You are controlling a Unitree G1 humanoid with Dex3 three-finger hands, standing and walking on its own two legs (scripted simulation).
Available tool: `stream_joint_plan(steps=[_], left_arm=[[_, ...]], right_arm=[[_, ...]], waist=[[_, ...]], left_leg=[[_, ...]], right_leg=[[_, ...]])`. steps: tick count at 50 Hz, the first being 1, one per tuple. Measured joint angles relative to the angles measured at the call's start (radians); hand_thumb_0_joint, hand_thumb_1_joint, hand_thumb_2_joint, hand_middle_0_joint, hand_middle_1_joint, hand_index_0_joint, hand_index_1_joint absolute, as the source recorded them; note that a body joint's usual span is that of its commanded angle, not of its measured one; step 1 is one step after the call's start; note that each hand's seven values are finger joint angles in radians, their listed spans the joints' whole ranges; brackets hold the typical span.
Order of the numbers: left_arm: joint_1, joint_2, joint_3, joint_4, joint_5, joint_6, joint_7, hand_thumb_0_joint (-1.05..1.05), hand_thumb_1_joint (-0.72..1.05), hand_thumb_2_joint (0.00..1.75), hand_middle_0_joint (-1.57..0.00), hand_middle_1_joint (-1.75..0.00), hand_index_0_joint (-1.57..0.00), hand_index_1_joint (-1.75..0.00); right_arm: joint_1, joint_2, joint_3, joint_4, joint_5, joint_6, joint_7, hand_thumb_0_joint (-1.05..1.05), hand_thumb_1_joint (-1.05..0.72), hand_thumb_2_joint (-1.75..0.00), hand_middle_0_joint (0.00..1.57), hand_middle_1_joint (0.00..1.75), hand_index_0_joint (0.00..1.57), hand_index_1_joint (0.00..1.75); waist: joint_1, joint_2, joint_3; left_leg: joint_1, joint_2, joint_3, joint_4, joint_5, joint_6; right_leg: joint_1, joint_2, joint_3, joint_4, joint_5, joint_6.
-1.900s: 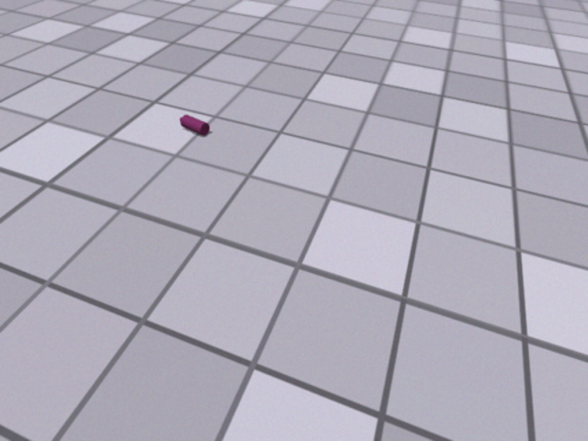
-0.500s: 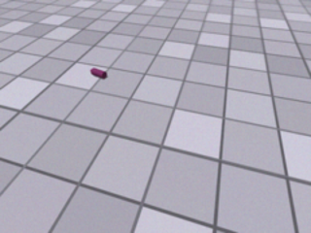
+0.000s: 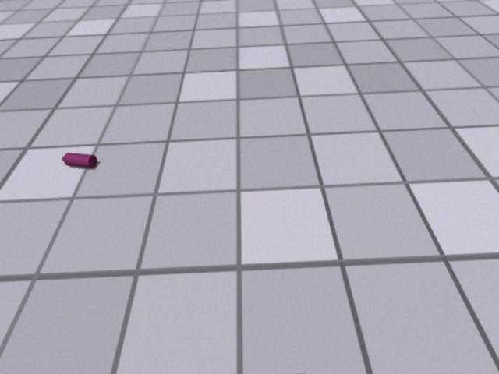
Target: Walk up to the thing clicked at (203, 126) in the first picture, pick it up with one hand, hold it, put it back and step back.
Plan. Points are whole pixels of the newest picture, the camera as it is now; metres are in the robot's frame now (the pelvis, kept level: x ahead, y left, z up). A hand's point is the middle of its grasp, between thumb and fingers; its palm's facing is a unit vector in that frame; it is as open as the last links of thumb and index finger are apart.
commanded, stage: walk up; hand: left
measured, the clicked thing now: (78, 160) +1.52 +0.89 -0.72
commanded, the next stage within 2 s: none
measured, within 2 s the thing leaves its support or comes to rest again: neither
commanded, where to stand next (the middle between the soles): +1.03 +0.72 m, yaw -18 degrees
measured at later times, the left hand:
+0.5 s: hand (12, 338) +0.31 +0.45 -0.17, palm faces -0.14 -0.86 -0.49, open 7.4 cm
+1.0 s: hand (24, 213) +0.58 +0.49 -0.10, palm faces -0.11 -0.83 -0.55, open 7.4 cm
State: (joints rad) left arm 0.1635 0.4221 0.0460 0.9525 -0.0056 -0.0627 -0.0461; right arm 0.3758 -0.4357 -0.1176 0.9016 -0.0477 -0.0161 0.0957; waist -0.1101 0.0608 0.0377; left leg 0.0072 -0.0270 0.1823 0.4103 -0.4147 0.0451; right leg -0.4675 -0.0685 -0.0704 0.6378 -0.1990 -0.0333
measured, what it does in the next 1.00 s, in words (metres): walks ahead: right foot, then left foot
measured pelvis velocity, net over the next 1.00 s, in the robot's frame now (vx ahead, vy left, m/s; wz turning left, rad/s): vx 0.45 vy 0.22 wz -0.17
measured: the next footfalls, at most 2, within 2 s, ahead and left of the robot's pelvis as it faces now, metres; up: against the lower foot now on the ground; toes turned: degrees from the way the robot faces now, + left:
right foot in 0.02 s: +0.15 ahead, -0.11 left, +0.00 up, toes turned -6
left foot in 0.42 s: +0.38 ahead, +0.27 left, +0.00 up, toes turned +1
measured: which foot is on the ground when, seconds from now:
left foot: down 0.00-0.06, up 0.08-0.40, down 0.42-0.84, up 0.86-1.00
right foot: up 0.00-0.00, down 0.02-0.44, up 0.46-0.80, down 0.82-1.00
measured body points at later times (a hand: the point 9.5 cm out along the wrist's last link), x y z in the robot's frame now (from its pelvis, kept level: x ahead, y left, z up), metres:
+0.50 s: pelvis +0.25 +0.14 -0.03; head +0.28 +0.15 +0.42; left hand +0.31 +0.50 -0.14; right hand +0.35 -0.21 -0.10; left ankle +0.34 +0.27 -0.73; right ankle +0.13 -0.07 -0.68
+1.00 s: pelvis +0.45 +0.22 -0.01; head +0.44 +0.16 +0.44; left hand +0.58 +0.54 -0.07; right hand +0.46 -0.10 -0.16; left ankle +0.46 +0.36 -0.66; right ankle +0.48 +0.10 -0.73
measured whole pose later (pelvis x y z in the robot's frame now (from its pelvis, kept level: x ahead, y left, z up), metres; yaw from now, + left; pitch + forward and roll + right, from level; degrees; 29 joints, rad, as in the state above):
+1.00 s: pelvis +0.45 +0.22 -0.01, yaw -10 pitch -3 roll -1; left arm 0.27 0.39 0.04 0.87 0.00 -0.10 0.05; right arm 0.28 -0.43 -0.08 0.82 -0.05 0.06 0.10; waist -0.01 0.15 0.06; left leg -0.46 0.04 -0.05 1.15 -0.41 0.00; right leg -0.32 -0.02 -0.12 0.63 -0.26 -0.04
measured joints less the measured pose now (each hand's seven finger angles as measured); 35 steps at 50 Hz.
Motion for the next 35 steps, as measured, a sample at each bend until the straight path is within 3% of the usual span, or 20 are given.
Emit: stream_joint_plan(steps=[3,5,7,9,14,19,21,23,25,27,30,35], left_arm=[[-0.023,-0.014,0.012,-0.019,0.005,-0.016,0.016,0.01,0.90,0.89,-0.21,-0.30,-0.20,-0.30],[-0.022,-0.016,0.013,-0.050,0.008,-0.028,0.031,0.00,0.90,0.89,-0.21,-0.30,-0.20,-0.30],[-0.002,-0.022,0.009,-0.067,0.002,-0.030,0.045,0.00,0.90,0.89,-0.21,-0.30,-0.20,-0.30],[0.033,-0.033,0.002,-0.070,-0.006,-0.032,0.055,0.00,0.90,0.89,-0.21,-0.30,-0.21,-0.30],[0.122,-0.037,-0.015,-0.040,0.001,-0.039,0.058,0.00,0.89,0.89,-0.21,-0.30,-0.21,-0.30],[0.176,0.001,-0.013,-0.019,0.022,-0.046,0.058,0.01,0.89,0.89,-0.21,-0.30,-0.21,-0.30],[0.189,0.027,-0.006,-0.008,0.027,-0.041,0.062,0.01,0.89,0.89,-0.21,-0.30,-0.21,-0.30],[0.173,0.060,0.007,0.009,0.029,-0.025,0.073,0.01,0.89,0.89,-0.21,-0.30,-0.21,-0.30],[0.150,0.067,0.009,0.020,0.017,-0.010,0.090,0.01,0.90,0.89,-0.21,-0.30,-0.21,-0.30],[0.128,0.065,-0.001,0.025,0.008,-0.007,0.096,0.01,0.90,0.89,-0.21,-0.30,-0.20,-0.30],[0.109,0.058,-0.008,0.019,-0.008,-0.019,0.082,0.01,0.90,0.89,-0.21,-0.29,-0.20,-0.30],[0.089,0.027,-0.013,-0.006,-0.010,-0.022,0.073,0.01,0.90,0.89,-0.21,-0.30,-0.20,-0.30]], right_arm=[[-0.004,0.006,0.005,-0.002,0.000,0.017,-0.007,0.01,-0.90,-0.90,0.20,0.30,0.21,0.30],[-0.017,0.030,0.022,-0.009,0.000,0.031,-0.012,0.01,-0.91,-0.90,0.20,0.30,0.21,0.30],[-0.038,0.040,0.040,-0.014,0.001,0.035,-0.010,0.01,-0.91,-0.90,0.20,0.30,0.21,0.30],[-0.076,0.030,0.042,-0.024,0.005,0.030,-0.007,0.01,-0.91,-0.90,0.20,0.30,0.21,0.30],[-0.171,-0.016,0.016,-0.094,0.011,0.022,0.012,0.01,-0.91,-0.90,0.20,0.30,0.21,0.30],[-0.224,-0.046,-0.013,-0.116,0.008,0.028,0.044,0.01,-0.91,-0.90,0.20,0.30,0.20,0.30],[-0.225,-0.049,-0.023,-0.118,0.005,0.021,0.049,0.01,-0.91,-0.90,0.20,0.30,0.20,0.30],[-0.232,-0.024,-0.027,-0.119,-0.002,0.005,0.041,0.00,-0.91,-0.90,0.20,0.30,0.20,0.30],[-0.223,-0.004,-0.016,-0.122,0.005,-0.007,0.029,0.00,-0.91,-0.90,0.20,0.30,0.21,0.30],[-0.202,0.020,-0.007,-0.111,0.013,0.003,0.018,0.00,-0.91,-0.90,0.20,0.30,0.21,0.30],[-0.152,0.041,0.006,-0.096,0.014,0.008,0.005,0.00,-0.91,-0.90,0.20,0.30,0.21,0.30],[-0.068,0.028,0.008,-0.082,0.004,0.010,-0.009,0.01,-0.90,-0.90,0.20,0.30,0.21,0.30]], waist=[[0.015,0.056,0.022],[0.036,0.052,0.025],[0.066,0.038,0.014],[0.088,0.043,0.014],[0.107,0.061,0.028],[0.128,0.045,0.023],[0.128,0.020,0.009],[0.118,-0.055,0.031],[0.100,-0.067,0.052],[0.086,-0.071,0.058],[0.062,-0.083,0.057],[0.032,-0.056,0.058]], left_leg=[[-0.040,0.060,-0.014,0.220,-0.103,-0.007],[-0.155,0.047,-0.100,0.484,-0.112,-0.032],[-0.277,0.035,-0.157,0.674,-0.089,-0.060],[-0.379,0.060,-0.198,0.742,-0.028,-0.067],[-0.549,0.157,-0.259,0.592,0.088,-0.064],[-0.564,0.206,-0.227,0.353,0.235,-0.053],[-0.520,0.191,-0.194,0.299,0.229,-0.063],[-0.515,0.141,-0.140,0.369,0.156,-0.077],[-0.500,0.136,-0.121,0.401,0.113,-0.067],[-0.453,0.133,-0.102,0.355,0.108,-0.052],[-0.359,0.102,-0.064,0.239,0.125,-0.033],[-0.226,0.047,-0.017,0.134,0.102,0.006]], right_leg=[[0.061,0.050,-0.037,-0.028,0.017,-0.002],[0.073,0.050,-0.038,0.016,-0.046,0.001],[0.109,0.043,-0.023,0.009,-0.079,-0.004],[0.167,0.042,-0.007,-0.035,-0.083,0.013],[0.281,0.021,0.029,-0.092,-0.121,0.054],[0.332,-0.023,0.060,-0.070,-0.210,0.082],[0.327,-0.056,0.078,-0.016,-0.271,0.081],[0.265,-0.114,0.132,0.161,-0.291,0.033],[0.157,-0.053,0.175,0.405,-0.306,-0.005],[0.053,-0.004,0.141,0.550,-0.266,-0.024],[-0.047,0.016,0.085,0.536,-0.180,-0.022],[-0.088,0.022,0.020,0.303,-0.151,0.004]])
